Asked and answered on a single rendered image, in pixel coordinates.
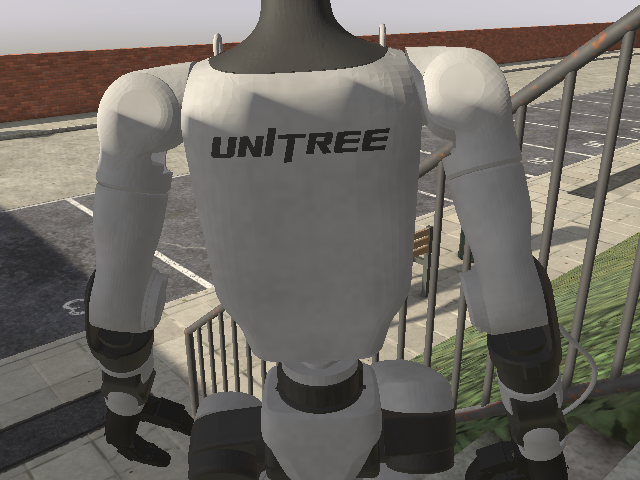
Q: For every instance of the stairs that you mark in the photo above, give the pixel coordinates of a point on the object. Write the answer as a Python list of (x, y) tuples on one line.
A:
[(589, 455)]

